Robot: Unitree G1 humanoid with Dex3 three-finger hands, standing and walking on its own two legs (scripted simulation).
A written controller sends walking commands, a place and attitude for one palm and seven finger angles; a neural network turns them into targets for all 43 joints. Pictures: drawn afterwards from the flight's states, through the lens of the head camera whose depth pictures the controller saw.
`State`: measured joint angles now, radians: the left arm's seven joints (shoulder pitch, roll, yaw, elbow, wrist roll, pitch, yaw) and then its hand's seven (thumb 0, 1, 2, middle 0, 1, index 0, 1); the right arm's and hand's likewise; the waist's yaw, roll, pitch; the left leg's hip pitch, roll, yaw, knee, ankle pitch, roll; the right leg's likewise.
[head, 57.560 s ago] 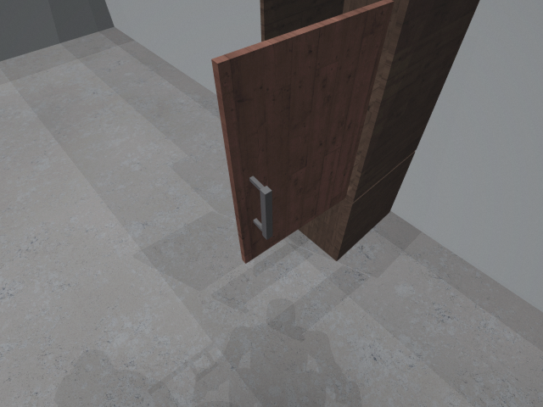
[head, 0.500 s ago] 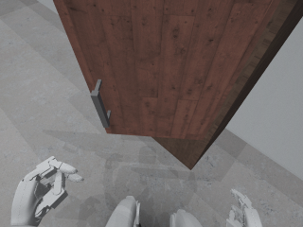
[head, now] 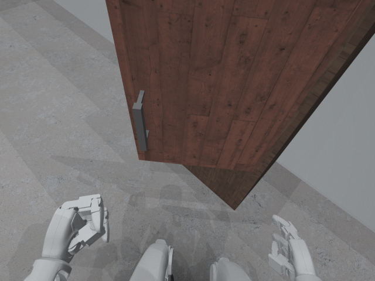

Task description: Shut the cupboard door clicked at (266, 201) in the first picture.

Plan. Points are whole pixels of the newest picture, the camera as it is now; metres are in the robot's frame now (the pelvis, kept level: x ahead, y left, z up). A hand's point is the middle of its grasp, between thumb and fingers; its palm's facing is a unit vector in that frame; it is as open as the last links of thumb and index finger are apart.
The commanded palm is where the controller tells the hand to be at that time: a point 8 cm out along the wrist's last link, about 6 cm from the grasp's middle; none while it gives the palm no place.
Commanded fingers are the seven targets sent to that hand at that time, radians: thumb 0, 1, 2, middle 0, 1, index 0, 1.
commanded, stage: raise the hand and make a fist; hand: left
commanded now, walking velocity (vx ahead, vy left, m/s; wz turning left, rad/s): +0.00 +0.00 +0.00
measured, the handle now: (142, 123) +0.47 +0.16 +0.02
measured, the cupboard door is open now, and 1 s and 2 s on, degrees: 39 39 39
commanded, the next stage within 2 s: bring the fist close to the handle in 0.50 s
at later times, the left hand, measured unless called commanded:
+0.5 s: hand (103, 208) +0.24 +0.18 +0.05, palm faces +0.02 -1.00 -0.04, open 3.1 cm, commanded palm +0.21 +0.23 +0.04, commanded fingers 0.00 0.90 0.90 -1.30 -1.50 -1.30 -1.50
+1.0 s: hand (130, 191) +0.28 +0.15 +0.04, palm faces -0.05 -1.00 -0.02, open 3.1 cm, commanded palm +0.27 +0.20 +0.04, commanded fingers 0.00 0.90 0.90 -1.30 -1.50 -1.30 -1.50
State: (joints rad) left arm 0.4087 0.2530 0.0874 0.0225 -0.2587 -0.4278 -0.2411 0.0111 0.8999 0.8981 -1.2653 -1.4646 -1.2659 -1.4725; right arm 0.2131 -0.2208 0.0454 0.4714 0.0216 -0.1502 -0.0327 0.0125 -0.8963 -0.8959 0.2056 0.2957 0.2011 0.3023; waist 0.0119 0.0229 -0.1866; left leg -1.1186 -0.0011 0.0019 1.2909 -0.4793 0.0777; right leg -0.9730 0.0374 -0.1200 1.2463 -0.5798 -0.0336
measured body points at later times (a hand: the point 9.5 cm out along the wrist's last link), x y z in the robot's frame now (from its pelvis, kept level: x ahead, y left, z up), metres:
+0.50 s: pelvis +0.01 -0.01 +0.00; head +0.08 +0.01 +0.44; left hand +0.23 +0.24 +0.05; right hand +0.19 -0.24 -0.08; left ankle +0.07 +0.07 -0.62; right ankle +0.02 -0.11 -0.62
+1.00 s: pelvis +0.02 -0.03 -0.01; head +0.10 -0.02 +0.43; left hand +0.28 +0.20 +0.04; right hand +0.19 -0.26 -0.09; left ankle +0.07 +0.07 -0.62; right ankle +0.02 -0.11 -0.62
